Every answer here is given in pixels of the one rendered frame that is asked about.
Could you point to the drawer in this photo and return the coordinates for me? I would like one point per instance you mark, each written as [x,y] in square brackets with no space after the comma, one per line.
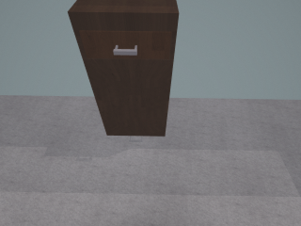
[150,44]

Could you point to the handle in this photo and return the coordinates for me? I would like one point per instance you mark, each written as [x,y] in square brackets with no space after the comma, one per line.
[125,52]

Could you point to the cabinet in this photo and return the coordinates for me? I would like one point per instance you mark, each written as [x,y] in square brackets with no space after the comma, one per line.
[132,94]

